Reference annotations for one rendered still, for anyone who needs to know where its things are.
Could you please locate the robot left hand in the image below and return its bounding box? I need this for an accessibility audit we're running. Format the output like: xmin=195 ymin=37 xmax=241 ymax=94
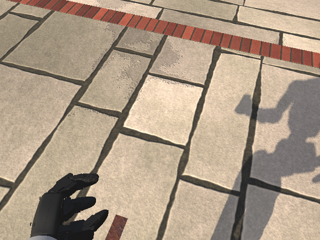
xmin=30 ymin=173 xmax=109 ymax=240

